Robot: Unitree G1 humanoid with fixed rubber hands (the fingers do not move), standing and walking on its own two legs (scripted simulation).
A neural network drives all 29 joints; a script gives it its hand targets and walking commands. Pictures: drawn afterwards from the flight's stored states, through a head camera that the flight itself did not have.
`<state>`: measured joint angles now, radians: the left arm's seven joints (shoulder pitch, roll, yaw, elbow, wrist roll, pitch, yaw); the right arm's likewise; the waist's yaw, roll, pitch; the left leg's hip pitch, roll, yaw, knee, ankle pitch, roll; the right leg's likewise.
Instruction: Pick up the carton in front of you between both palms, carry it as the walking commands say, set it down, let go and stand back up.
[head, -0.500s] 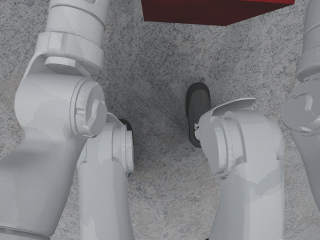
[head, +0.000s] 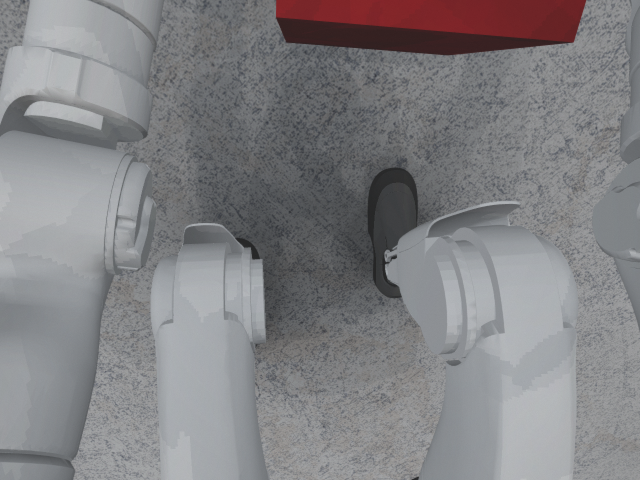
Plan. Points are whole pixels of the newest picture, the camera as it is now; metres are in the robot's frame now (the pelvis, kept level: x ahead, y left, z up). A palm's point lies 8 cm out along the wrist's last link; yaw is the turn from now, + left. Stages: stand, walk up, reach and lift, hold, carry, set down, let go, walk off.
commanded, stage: set down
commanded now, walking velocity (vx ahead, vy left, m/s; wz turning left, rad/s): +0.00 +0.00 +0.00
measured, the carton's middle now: out of the picture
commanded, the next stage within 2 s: let go in 0.96 s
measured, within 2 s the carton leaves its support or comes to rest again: neither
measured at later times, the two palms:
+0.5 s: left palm out of the picture +0.62 +0.04 +0.00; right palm out of the picture +0.52 -0.33 +0.00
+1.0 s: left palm out of the picture +0.62 +0.05 +0.15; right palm out of the picture +0.51 -0.34 +0.15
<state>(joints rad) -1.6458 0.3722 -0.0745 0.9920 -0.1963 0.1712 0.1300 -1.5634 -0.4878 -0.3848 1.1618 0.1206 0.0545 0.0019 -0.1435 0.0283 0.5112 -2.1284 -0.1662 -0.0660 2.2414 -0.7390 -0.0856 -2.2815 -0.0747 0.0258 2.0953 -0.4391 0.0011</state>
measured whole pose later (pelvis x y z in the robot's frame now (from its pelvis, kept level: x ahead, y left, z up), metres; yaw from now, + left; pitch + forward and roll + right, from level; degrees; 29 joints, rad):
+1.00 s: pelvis +0.03 -0.01 +0.24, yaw -2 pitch +47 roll +3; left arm -1.34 0.27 0.23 0.88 0.03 0.28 0.07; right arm -1.23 -0.34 -0.46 0.84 -0.04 0.24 0.06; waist -0.13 0.05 0.00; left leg -1.63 -0.07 -0.05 1.27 -0.46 -0.04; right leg -1.76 -0.02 0.04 1.17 -0.24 0.00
